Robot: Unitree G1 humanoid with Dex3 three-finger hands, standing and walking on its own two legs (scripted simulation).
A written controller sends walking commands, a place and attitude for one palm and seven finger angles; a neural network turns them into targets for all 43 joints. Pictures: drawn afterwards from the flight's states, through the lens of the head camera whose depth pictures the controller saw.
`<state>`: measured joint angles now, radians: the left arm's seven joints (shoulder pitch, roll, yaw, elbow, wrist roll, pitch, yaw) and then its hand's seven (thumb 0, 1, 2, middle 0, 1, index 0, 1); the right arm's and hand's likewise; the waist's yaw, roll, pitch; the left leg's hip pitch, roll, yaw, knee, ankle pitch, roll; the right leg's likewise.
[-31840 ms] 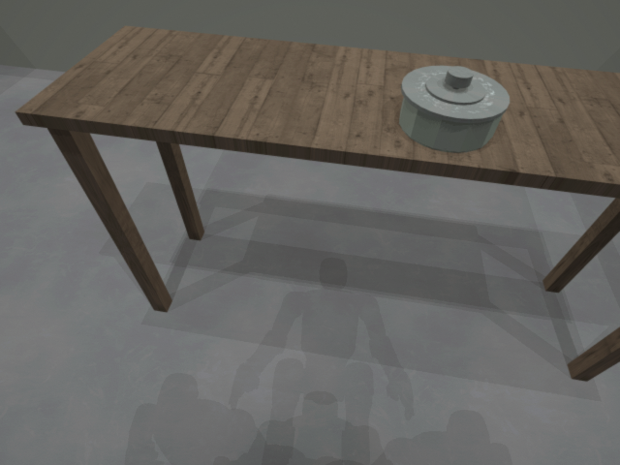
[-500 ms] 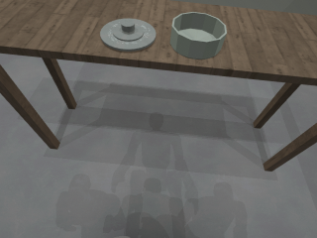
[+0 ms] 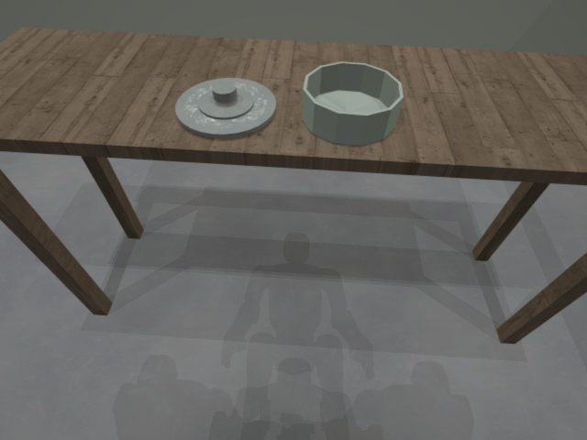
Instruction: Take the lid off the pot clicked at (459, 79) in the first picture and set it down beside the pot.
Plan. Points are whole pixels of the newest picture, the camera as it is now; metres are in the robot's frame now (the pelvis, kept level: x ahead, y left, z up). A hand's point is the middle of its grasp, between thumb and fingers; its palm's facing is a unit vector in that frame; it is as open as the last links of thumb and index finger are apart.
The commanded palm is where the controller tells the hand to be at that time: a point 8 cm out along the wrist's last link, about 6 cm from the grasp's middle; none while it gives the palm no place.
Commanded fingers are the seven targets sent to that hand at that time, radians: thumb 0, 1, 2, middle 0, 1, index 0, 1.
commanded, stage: let the arm hang, fingers relaxed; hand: left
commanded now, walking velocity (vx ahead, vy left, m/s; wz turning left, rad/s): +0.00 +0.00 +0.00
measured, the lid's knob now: (224, 92) +0.69 +0.16 +0.10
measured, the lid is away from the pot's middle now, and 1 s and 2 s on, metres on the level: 0.24 0.24 0.24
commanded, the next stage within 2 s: look to check the result in 0.16 s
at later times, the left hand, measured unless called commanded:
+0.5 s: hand out of the picture +0.05 +0.20 -0.17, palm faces -0.01 -0.97 -0.25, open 7.4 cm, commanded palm none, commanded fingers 0.00 0.90 0.90 -0.20 -0.30 -0.20 -0.30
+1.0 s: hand out of the picture +0.04 +0.18 -0.17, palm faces -0.01 -0.98 -0.22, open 7.4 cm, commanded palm none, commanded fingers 0.00 0.90 0.90 -0.20 -0.30 -0.20 -0.30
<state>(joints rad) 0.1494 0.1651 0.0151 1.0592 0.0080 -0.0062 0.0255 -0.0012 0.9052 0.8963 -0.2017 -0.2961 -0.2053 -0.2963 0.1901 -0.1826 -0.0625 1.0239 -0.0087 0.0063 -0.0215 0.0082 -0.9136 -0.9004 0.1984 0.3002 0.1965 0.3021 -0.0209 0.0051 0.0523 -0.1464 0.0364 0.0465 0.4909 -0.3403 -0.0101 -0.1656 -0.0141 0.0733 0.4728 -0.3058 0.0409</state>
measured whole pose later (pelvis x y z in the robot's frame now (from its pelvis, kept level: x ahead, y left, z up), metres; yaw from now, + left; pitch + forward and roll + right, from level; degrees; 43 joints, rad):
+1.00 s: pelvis -0.02 +0.00 +0.00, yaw +0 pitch +0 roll +0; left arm 0.16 0.19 0.02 1.09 0.01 0.00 0.02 0.00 0.91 0.90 -0.20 -0.30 -0.21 -0.30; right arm 0.23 -0.17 -0.05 1.06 -0.01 0.01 -0.02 0.01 -0.90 -0.90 0.20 0.30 0.20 0.30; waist -0.03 0.01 0.08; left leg -0.15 0.04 0.05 0.46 -0.30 -0.01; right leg -0.18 -0.01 0.08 0.44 -0.27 0.04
